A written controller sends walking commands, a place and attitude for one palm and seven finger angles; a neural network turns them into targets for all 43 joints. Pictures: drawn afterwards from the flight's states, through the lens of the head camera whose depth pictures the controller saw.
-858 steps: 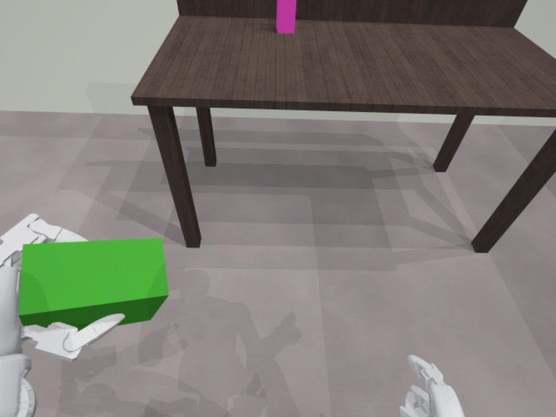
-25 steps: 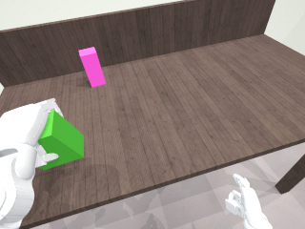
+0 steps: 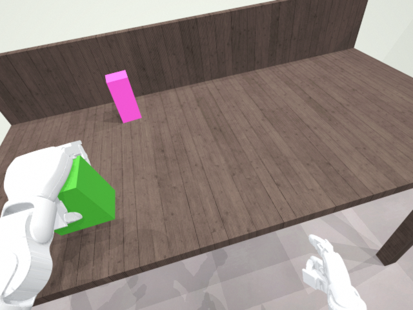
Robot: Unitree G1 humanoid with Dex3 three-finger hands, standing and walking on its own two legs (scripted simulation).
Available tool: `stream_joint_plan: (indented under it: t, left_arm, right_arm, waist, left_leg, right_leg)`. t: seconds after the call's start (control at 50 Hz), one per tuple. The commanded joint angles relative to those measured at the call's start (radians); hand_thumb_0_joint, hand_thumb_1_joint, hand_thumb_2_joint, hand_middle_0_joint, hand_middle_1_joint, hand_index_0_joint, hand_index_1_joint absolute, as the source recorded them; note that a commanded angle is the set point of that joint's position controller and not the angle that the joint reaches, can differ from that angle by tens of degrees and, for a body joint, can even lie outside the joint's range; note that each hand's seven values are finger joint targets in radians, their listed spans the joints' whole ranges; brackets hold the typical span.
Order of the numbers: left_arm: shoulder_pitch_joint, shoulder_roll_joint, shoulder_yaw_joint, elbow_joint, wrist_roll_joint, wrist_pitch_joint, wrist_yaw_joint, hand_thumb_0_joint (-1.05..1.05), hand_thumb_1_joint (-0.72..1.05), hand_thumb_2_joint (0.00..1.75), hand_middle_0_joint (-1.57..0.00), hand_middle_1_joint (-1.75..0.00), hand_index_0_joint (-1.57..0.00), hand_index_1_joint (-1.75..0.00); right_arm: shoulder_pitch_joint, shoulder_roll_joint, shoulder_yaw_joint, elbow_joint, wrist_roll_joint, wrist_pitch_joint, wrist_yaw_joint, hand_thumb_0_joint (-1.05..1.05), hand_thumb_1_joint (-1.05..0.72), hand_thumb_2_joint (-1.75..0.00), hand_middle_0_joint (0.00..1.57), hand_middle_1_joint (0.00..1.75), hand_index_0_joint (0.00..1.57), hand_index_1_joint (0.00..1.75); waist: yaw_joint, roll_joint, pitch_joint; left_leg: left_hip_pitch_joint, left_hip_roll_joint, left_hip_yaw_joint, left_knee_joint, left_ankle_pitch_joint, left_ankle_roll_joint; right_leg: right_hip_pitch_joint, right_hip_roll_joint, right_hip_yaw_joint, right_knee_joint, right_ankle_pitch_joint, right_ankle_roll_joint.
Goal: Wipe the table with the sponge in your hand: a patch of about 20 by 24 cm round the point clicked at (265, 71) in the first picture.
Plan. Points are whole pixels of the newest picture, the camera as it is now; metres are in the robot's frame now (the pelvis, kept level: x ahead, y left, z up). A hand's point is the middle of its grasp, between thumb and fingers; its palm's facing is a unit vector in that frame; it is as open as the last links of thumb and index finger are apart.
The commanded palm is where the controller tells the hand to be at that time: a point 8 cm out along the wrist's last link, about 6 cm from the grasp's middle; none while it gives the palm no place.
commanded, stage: move the sponge above the wiping area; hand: left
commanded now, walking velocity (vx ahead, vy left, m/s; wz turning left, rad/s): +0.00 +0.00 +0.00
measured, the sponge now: (77, 203) +0.24 +0.29 +0.12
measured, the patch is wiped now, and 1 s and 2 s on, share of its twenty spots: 0.00 0.00 0.00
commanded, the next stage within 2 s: none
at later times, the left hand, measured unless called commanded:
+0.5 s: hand (59, 193) +0.23 +0.30 +0.16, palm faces +0.13 -0.06 -0.99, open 10.2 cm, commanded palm +0.19 +0.29 +0.22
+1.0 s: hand (53, 201) +0.22 +0.32 +0.14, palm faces +0.11 -0.07 -0.99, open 10.2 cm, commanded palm +0.19 +0.30 +0.20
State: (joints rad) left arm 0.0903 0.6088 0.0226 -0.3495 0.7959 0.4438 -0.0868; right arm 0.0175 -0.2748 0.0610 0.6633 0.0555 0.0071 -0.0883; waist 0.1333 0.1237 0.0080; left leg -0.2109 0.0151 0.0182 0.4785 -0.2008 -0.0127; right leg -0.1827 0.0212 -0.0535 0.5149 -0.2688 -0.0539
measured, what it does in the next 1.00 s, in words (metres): stands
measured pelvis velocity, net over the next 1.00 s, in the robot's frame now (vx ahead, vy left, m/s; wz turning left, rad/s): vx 0.00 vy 0.02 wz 0.00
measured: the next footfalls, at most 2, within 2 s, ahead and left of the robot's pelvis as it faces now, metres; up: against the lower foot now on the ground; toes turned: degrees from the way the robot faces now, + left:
none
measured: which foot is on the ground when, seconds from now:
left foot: down 0.00-1.00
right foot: down 0.00-1.00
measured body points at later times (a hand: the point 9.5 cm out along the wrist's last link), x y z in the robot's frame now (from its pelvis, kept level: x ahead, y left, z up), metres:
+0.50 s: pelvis +0.01 +0.01 +0.00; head -0.01 -0.03 +0.45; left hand +0.22 +0.30 +0.21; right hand +0.26 -0.19 -0.08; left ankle +0.04 +0.13 -0.74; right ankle +0.01 -0.08 -0.74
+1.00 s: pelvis +0.00 +0.02 +0.00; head -0.01 -0.02 +0.45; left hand +0.21 +0.32 +0.19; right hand +0.26 -0.19 -0.08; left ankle +0.04 +0.13 -0.74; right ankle +0.01 -0.08 -0.74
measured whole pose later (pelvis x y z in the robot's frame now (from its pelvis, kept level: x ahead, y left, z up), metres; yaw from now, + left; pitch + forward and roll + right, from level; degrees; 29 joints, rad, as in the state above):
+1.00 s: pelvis +0.00 +0.02 +0.00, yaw +0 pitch -4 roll +0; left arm 0.15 0.57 0.02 -0.31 0.84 0.44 -0.05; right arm 0.03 -0.27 0.03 0.67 0.06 0.02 -0.08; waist 0.13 0.11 0.01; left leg -0.20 -0.01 0.02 0.46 -0.20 0.01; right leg -0.16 0.00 -0.05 0.47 -0.25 -0.03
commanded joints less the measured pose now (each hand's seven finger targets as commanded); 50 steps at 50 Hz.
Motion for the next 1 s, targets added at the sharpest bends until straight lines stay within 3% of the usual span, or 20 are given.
stream_joint_plan:
  t: [0.0, 0.02, 0.08, 0.12, 0.16, 0.22, 0.3, 0.42, 0.46, 0.52, 0.54, 0.62, 0.64, 0.72, 0.74, 0.82, 0.84, 0.92, 0.94, 0.98]
  left_arm:
    - [-0.232, 0.253, 0.181, -0.168, 0.033, -0.011, 0.042, 0.00, 0.10, 1.30, -1.20, -1.60, -1.20, -1.60]
    - [-0.232, 0.272, 0.210, -0.175, 0.027, -0.006, 0.045, 0.00, 0.10, 1.30, -1.20, -1.60, -1.20, -1.60]
    - [-0.178, 0.279, 0.216, -0.159, 0.034, -0.003, 0.036, 0.00, 0.10, 1.30, -1.20, -1.60, -1.20, -1.60]
    - [-0.159, 0.299, 0.250, -0.156, 0.019, 0.003, 0.037, 0.00, 0.10, 1.30, -1.20, -1.60, -1.20, -1.60]
    - [-0.202, 0.253, 0.188, -0.134, 0.028, -0.003, 0.028, 0.00, 0.10, 1.30, -1.20, -1.60, -1.20, -1.60]
    - [-0.217, 0.280, 0.208, -0.134, 0.036, -0.011, 0.028, 0.00, 0.10, 1.30, -1.20, -1.60, -1.20, -1.60]
    - [-0.218, 0.261, 0.182, -0.161, 0.050, -0.053, 0.025, 0.00, 0.10, 1.30, -1.20, -1.60, -1.20, -1.60]
    - [-0.174, 0.292, 0.256, -0.170, 0.042, -0.065, 0.059, 0.00, 0.10, 1.30, -1.20, -1.60, -1.20, -1.60]
    - [-0.185, 0.243, 0.202, -0.153, 0.047, -0.059, 0.065, 0.00, 0.10, 1.30, -1.20, -1.60, -1.20, -1.60]
    - [-0.151, 0.255, 0.226, -0.156, 0.042, -0.037, 0.072, 0.00, 0.10, 1.30, -1.20, -1.60, -1.20, -1.60]
    - [-0.165, 0.180, 0.142, -0.167, 0.041, -0.036, 0.063, 0.00, 0.10, 1.30, -1.20, -1.60, -1.20, -1.60]
    - [-0.178, 0.193, 0.144, -0.200, 0.059, -0.039, 0.063, 0.00, 0.10, 1.30, -1.20, -1.60, -1.20, -1.60]
    - [-0.174, 0.171, 0.117, -0.178, 0.068, -0.040, 0.060, 0.00, 0.10, 1.30, -1.20, -1.60, -1.20, -1.60]
    - [-0.152, 0.259, 0.212, -0.222, 0.088, -0.044, 0.082, 0.00, 0.10, 1.30, -1.20, -1.60, -1.20, -1.60]
    - [-0.132, 0.202, 0.163, -0.204, 0.080, -0.040, 0.082, 0.00, 0.10, 1.30, -1.20, -1.60, -1.20, -1.60]
    - [-0.109, 0.227, 0.206, -0.167, 0.066, -0.024, 0.094, 0.00, 0.10, 1.30, -1.20, -1.60, -1.20, -1.60]
    - [-0.117, 0.175, 0.154, -0.152, 0.062, -0.020, 0.088, 0.00, 0.10, 1.30, -1.20, -1.60, -1.20, -1.60]
    - [-0.138, 0.192, 0.152, -0.153, 0.068, -0.018, 0.073, 0.00, 0.10, 1.30, -1.20, -1.60, -1.20, -1.60]
    - [-0.133, 0.153, 0.105, -0.143, 0.066, -0.023, 0.063, 0.00, 0.10, 1.30, -1.20, -1.60, -1.20, -1.60]
    - [-0.194, 0.178, 0.103, -0.105, 0.085, -0.039, 0.054, 0.00, 0.10, 1.30, -1.20, -1.60, -1.20, -1.60]
  right_arm:
    - [-0.272, -0.069, -0.024, -0.212, -0.004, -0.070, 0.002, 0.00, -0.90, -0.90, 0.20, 0.30, 0.20, 0.30]
    - [-0.324, -0.062, -0.017, -0.215, 0.002, -0.081, 0.004, 0.00, -0.90, -0.90, 0.20, 0.30, 0.20, 0.30]
    - [-0.274, -0.075, -0.024, -0.211, -0.006, -0.065, 0.008, 0.00, -0.90, -0.90, 0.20, 0.30, 0.20, 0.30]
    - [-0.319, -0.070, -0.019, -0.214, 0.001, -0.068, 0.007, 0.00, -0.90, -0.90, 0.20, 0.30, 0.20, 0.30]
    - [-0.275, -0.071, -0.020, -0.207, 0.001, -0.062, 0.005, 0.00, -0.90, -0.90, 0.20, 0.30, 0.20, 0.30]
    - [-0.312, -0.070, -0.019, -0.208, 0.004, -0.075, 0.000, 0.00, -0.90, -0.90, 0.20, 0.30, 0.20, 0.30]
    - [-0.253, -0.070, -0.029, -0.210, -0.006, -0.078, -0.002, 0.00, -0.90, -0.90, 0.20, 0.30, 0.20, 0.30]
    - [-0.294, -0.064, -0.026, -0.203, -0.006, -0.086, 0.005, 0.00, -0.90, -0.90, 0.20, 0.30, 0.20, 0.30]
    - [-0.251, -0.067, -0.028, -0.198, -0.007, -0.077, 0.008, 0.00, -0.90, -0.90, 0.20, 0.30, 0.20, 0.30]
    - [-0.301, -0.067, -0.029, -0.201, 0.000, -0.079, 0.009, 0.00, -0.90, -0.90, 0.20, 0.30, 0.20, 0.30]
    - [-0.274, -0.066, -0.027, -0.208, -0.005, -0.074, 0.009, 0.00, -0.90, -0.90, 0.20, 0.30, 0.20, 0.30]
    - [-0.306, -0.057, -0.027, -0.216, 0.002, -0.084, 0.008, 0.00, -0.90, -0.90, 0.20, 0.30, 0.20, 0.30]
    - [-0.265, -0.065, -0.032, -0.209, -0.008, -0.079, 0.006, 0.00, -0.90, -0.90, 0.20, 0.30, 0.20, 0.30]
    - [-0.304, -0.064, -0.031, -0.210, -0.008, -0.075, 0.014, 0.00, -0.90, -0.90, 0.20, 0.30, 0.20, 0.30]
    - [-0.271, -0.062, -0.032, -0.209, -0.014, -0.069, 0.014, 0.00, -0.90, -0.90, 0.20, 0.30, 0.20, 0.30]
    - [-0.299, -0.064, -0.033, -0.200, -0.003, -0.066, 0.020, 0.00, -0.90, -0.90, 0.20, 0.30, 0.20, 0.30]
    - [-0.270, -0.066, -0.033, -0.201, -0.006, -0.062, 0.020, 0.00, -0.90, -0.90, 0.20, 0.30, 0.20, 0.30]
    - [-0.305, -0.066, -0.030, -0.205, 0.002, -0.067, 0.013, 0.00, -0.90, -0.90, 0.20, 0.30, 0.20, 0.30]
    - [-0.268, -0.067, -0.032, -0.205, -0.003, -0.066, 0.010, 0.00, -0.90, -0.90, 0.20, 0.30, 0.20, 0.30]
    - [-0.246, -0.074, -0.032, -0.191, -0.002, -0.065, 0.003, 0.00, -0.90, -0.90, 0.20, 0.30, 0.20, 0.30]
  waist:
    - [0.012, -0.067, -0.188]
    - [0.020, -0.068, -0.165]
    - [0.020, -0.084, -0.201]
    - [0.023, -0.087, -0.154]
    - [0.002, -0.075, -0.161]
    - [0.008, -0.062, -0.139]
    - [0.007, -0.048, -0.197]
    - [0.026, -0.044, -0.158]
    - [0.014, -0.031, -0.188]
    - [0.028, -0.026, -0.165]
    - [0.015, -0.010, -0.176]
    - [0.017, -0.027, -0.157]
    - [0.013, -0.035, -0.182]
    - [0.038, -0.006, -0.196]
    - [0.032, -0.007, -0.207]
    - [0.033, -0.033, -0.154]
    - [0.021, -0.051, -0.167]
    - [0.017, -0.026, -0.145]
    - [0.006, -0.030, -0.145]
    - [-0.007, -0.055, -0.141]
  left_leg:
    - [0.073, -0.036, -0.078, -0.020, 0.110, 0.037]
    - [0.065, -0.038, -0.084, -0.017, 0.095, 0.032]
    - [0.061, -0.037, -0.075, -0.007, 0.126, 0.035]
    - [0.047, -0.038, -0.081, -0.009, 0.097, 0.031]
    - [0.051, -0.035, -0.074, -0.012, 0.086, 0.034]
    - [0.060, -0.039, -0.082, -0.011, 0.071, 0.035]
    - [0.087, -0.037, -0.088, -0.021, 0.119, 0.042]
    - [0.079, -0.030, -0.103, -0.036, 0.119, 0.032]
    - [0.079, -0.026, -0.101, -0.049, 0.127, 0.031]
    - [0.077, -0.027, -0.107, -0.057, 0.114, 0.029]
    - [0.075, -0.024, -0.096, -0.060, 0.115, 0.032]
    - [0.089, -0.021, -0.120, -0.079, 0.088, 0.033]
    - [0.085, -0.018, -0.108, -0.077, 0.092, 0.036]
    - [0.089, -0.021, -0.128, -0.085, 0.126, 0.033]
    - [0.086, -0.021, -0.112, -0.080, 0.135, 0.035]
    - [0.081, -0.021, -0.123, -0.084, 0.115, 0.029]
    - [0.075, -0.018, -0.109, -0.079, 0.116, 0.032]
    - [0.083, -0.028, -0.117, -0.082, 0.076, 0.033]
    - [0.076, -0.026, -0.105, -0.079, 0.072, 0.038]
    - [0.083, -0.029, -0.119, -0.089, 0.056, 0.038]
  right_leg:
    - [0.004, -0.061, 0.181, -0.137, 0.081, -0.003]
    - [-0.005, -0.051, 0.222, -0.146, 0.054, -0.019]
    - [0.018, -0.064, 0.196, -0.125, 0.118, -0.004]
    - [-0.005, -0.053, 0.227, -0.139, 0.069, -0.013]
    - [-0.020, -0.061, 0.187, -0.140, 0.057, 0.001]
    - [-0.035, -0.050, 0.220, -0.150, 0.031, -0.013]
    - [0.001, -0.057, 0.163, -0.127, 0.103, -0.004]
    - [0.001, -0.041, 0.188, -0.132, 0.099, -0.024]
    - [0.011, -0.050, 0.139, -0.128, 0.103, -0.011]
    - [0.010, -0.036, 0.168, -0.129, 0.090, -0.024]
    - [0.017, -0.046, 0.119, -0.125, 0.097, -0.015]
    - [0.003, -0.027, 0.149, -0.128, 0.066, -0.024]
    - [0.014, -0.035, 0.112, -0.122, 0.076, -0.019]
    - [0.049, -0.022, 0.160, -0.116, 0.100, -0.034]
    - [0.052, -0.033, 0.119, -0.115, 0.106, -0.026]
    - [0.024, -0.021, 0.160, -0.136, 0.086, -0.031]
    - [0.026, -0.032, 0.122, -0.131, 0.095, -0.021]
    - [0.006, -0.024, 0.162, -0.145, 0.058, -0.027]
    - [0.005, -0.032, 0.123, -0.143, 0.058, -0.017]
    - [-0.012, -0.029, 0.125, -0.155, 0.037, -0.011]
